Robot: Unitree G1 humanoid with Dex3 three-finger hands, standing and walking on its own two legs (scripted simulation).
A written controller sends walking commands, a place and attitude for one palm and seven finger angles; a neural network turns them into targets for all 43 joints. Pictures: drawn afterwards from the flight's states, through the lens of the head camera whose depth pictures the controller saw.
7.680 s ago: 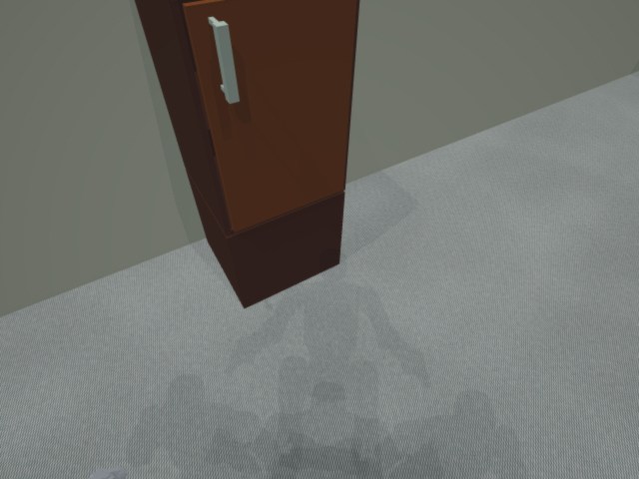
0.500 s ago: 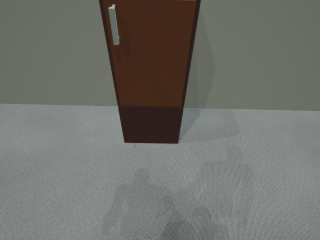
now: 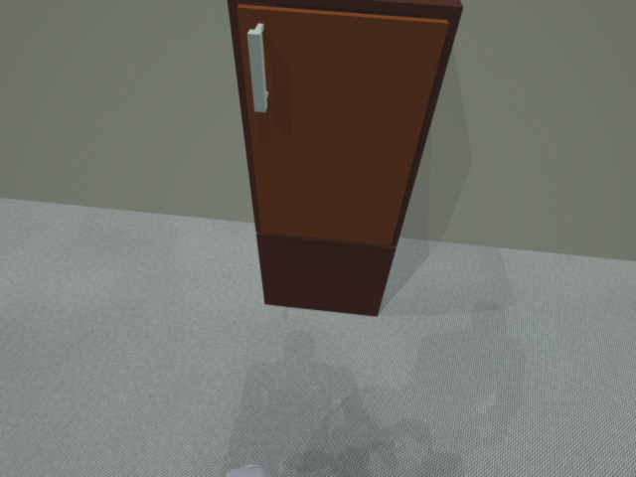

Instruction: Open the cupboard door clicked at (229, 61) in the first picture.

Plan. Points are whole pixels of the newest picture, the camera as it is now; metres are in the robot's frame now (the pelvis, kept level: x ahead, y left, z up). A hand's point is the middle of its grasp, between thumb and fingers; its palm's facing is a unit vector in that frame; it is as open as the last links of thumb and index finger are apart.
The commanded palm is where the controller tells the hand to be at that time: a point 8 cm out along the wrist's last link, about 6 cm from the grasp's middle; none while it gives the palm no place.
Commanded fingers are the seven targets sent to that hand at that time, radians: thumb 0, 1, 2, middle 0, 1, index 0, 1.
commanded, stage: take the last steps up to it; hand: left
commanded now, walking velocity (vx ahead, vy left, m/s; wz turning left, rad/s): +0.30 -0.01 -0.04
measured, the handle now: (260, 68) +0.78 +0.20 +0.15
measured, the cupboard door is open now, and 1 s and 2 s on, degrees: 0 0 0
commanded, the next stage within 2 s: come to a stop and stand still in 0.42 s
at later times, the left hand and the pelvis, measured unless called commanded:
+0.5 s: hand (219, 386) +0.28 +0.19 -0.16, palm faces -0.05 -0.98 -0.21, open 7.4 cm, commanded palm none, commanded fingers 0.00 0.90 0.90 -0.20 -0.30 -0.20 -0.30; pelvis +0.17 +0.01 +0.00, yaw -3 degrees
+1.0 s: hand (202, 394) +0.27 +0.23 -0.19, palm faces +0.04 -0.98 -0.21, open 7.4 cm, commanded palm none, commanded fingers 0.00 0.90 0.90 -0.20 -0.30 -0.20 -0.30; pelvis +0.21 +0.03 -0.01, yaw -2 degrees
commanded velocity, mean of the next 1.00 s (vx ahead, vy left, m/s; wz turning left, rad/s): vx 0.02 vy -0.01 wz -0.02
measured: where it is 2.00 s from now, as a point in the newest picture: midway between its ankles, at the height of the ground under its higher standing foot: outside the picture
